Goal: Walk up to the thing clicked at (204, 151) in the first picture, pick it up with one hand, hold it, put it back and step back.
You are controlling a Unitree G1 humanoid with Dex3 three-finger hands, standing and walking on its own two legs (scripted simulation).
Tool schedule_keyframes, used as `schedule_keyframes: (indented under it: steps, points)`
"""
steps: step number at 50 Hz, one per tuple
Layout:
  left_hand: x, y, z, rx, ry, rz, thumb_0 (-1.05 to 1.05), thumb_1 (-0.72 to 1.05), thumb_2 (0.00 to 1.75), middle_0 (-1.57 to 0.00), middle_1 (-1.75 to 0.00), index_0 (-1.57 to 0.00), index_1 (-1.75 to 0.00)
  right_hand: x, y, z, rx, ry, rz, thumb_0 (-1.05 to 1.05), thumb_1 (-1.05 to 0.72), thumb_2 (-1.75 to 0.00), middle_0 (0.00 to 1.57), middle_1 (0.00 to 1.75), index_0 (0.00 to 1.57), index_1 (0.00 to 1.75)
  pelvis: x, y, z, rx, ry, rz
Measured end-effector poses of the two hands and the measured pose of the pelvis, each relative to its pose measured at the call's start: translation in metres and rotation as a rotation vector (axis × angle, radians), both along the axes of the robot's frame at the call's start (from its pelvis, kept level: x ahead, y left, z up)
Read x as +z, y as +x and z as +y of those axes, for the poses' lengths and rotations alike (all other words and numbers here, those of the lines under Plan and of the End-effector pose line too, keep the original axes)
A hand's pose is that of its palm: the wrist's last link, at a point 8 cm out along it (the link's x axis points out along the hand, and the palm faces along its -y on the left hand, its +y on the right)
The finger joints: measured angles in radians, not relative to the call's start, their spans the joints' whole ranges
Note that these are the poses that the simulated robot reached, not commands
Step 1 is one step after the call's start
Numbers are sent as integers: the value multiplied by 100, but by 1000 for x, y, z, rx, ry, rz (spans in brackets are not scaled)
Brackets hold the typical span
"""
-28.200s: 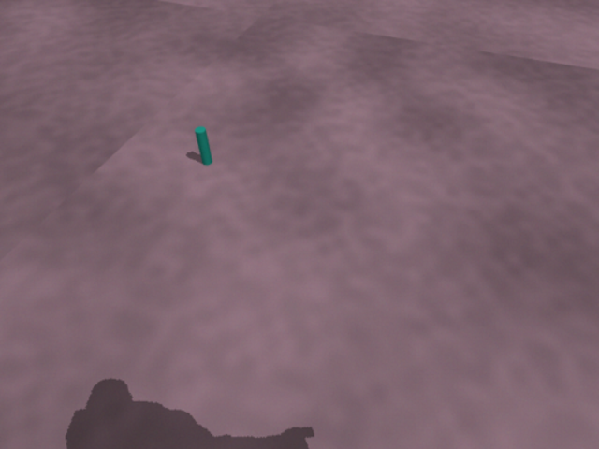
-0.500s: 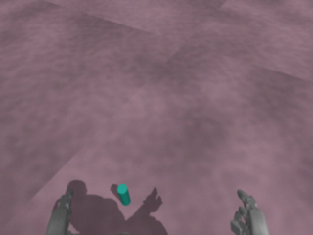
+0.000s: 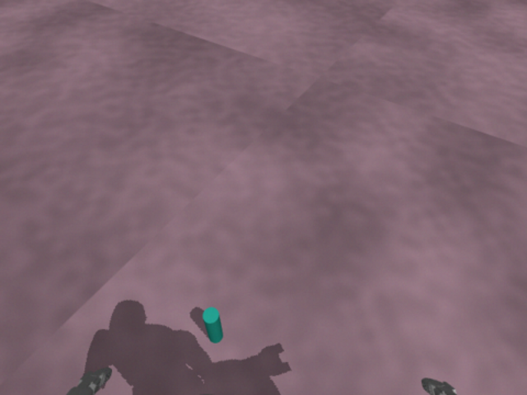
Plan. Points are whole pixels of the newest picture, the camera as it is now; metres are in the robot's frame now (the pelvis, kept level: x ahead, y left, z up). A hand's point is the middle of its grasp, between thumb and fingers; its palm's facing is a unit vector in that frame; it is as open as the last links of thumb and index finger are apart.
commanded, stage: stand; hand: left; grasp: from the side
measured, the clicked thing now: (213, 326) +0.43 +0.16 -0.64
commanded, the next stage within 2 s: step back in 1.90 s
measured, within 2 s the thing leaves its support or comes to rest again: neither
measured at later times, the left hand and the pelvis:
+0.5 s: hand out of the picture +0.03 +0.25 -0.13, palm faces +0.00 -0.94 -0.35, open 7.4 cm; pelvis -0.01 +0.00 +0.03, yaw +0 degrees
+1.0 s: hand out of the picture +0.06 +0.24 -0.12, palm faces -0.02 -0.94 -0.34, open 7.4 cm; pelvis +0.00 +0.00 +0.04, yaw +0 degrees
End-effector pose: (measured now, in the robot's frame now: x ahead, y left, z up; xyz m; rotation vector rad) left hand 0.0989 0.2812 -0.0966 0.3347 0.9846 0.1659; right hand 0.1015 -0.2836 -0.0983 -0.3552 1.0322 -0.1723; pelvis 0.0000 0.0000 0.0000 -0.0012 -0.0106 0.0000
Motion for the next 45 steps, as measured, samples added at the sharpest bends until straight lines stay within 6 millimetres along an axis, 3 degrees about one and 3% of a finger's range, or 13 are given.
schedule_keyframes:
  steps: [10,17,23,36,45]
  points:
    - [-2,-44,15,76,-11,144,0,90,89,-20,-30,-20,-30,4,-33,7,-38,13,116,1,-91,-90,20,30,20,30,18,-4,8,3,-7,-43]
    - [3,-64,14,98,-15,209,0,91,89,-20,-30,-20,-30,4,-40,17,-40,52,141,1,-90,-90,20,30,21,30,27,-8,9,4,-1,-65]
    - [8,-76,14,105,-4,239,0,91,89,-20,-30,-20,-30,3,-42,14,-48,67,151,1,-90,-90,20,30,21,30,31,-12,6,7,2,-75]
    - [9,-79,8,105,-1,272,0,91,89,-20,-30,-20,-30,6,-61,-9,-84,41,215,1,-91,-90,20,30,21,30,34,-15,-2,8,0,-65]
    - [9,-63,4,96,-10,272,0,91,89,-20,-30,-20,-30,7,-64,-13,-99,37,238,1,-91,-90,20,30,20,30,36,-8,-5,0,1,-61]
